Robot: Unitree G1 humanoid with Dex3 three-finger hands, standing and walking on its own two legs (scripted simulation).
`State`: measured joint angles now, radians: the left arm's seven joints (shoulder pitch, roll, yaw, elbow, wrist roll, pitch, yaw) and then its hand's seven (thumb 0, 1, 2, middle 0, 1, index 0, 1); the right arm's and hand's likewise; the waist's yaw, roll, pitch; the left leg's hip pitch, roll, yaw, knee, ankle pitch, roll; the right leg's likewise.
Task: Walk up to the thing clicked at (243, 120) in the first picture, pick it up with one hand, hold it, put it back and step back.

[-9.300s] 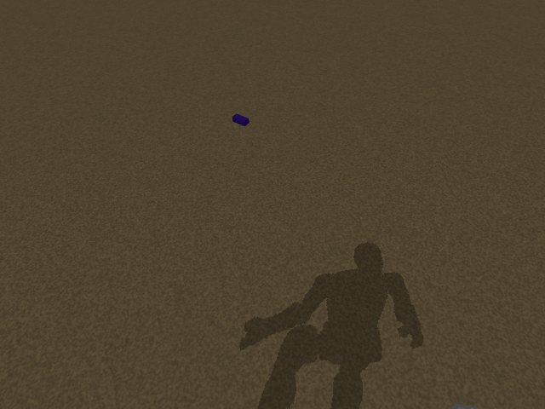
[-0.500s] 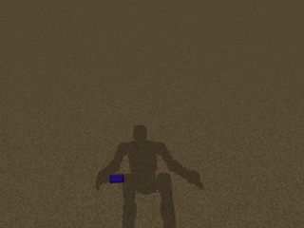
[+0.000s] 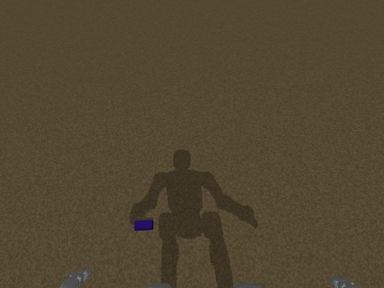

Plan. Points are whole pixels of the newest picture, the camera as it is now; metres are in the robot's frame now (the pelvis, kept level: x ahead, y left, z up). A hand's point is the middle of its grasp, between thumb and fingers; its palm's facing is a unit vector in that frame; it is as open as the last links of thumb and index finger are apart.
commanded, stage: walk up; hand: left
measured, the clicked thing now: (143, 225) +0.45 +0.30 -0.75
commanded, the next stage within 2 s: stand in 1.10 s
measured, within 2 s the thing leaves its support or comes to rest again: neither
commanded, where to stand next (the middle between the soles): +0.01 +0.02 m, yaw +0 degrees
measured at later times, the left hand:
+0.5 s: hand out of the picture +0.09 +0.27 -0.14, palm faces +0.01 -0.94 -0.35, open 7.4 cm
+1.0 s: hand out of the picture +0.07 +0.27 -0.14, palm faces +0.00 -0.94 -0.34, open 7.4 cm
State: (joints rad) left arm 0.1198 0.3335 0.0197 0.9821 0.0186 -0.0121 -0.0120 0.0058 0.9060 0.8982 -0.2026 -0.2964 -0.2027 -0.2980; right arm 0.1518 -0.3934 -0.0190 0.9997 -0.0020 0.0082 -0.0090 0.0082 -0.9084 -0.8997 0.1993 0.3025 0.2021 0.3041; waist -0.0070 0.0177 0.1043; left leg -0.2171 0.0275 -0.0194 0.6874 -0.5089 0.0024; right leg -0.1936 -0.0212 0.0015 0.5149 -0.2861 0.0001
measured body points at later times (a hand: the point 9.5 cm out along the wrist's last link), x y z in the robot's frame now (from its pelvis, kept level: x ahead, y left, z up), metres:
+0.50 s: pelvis +0.00 +0.01 +0.01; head +0.01 +0.01 +0.46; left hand +0.09 +0.31 -0.12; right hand +0.11 -0.29 -0.12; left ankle -0.01 +0.14 -0.74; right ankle +0.00 -0.13 -0.74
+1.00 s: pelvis +0.00 +0.02 +0.01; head +0.00 +0.01 +0.46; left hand +0.07 +0.32 -0.12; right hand +0.07 -0.28 -0.12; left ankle -0.01 +0.14 -0.74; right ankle +0.00 -0.13 -0.74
